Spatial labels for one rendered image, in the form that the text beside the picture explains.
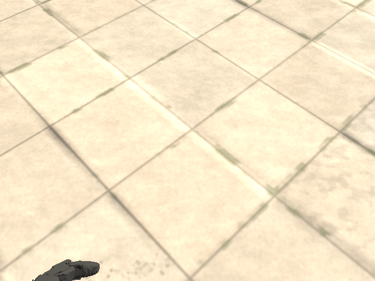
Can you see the robot left hand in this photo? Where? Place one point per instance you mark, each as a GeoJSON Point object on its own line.
{"type": "Point", "coordinates": [68, 271]}

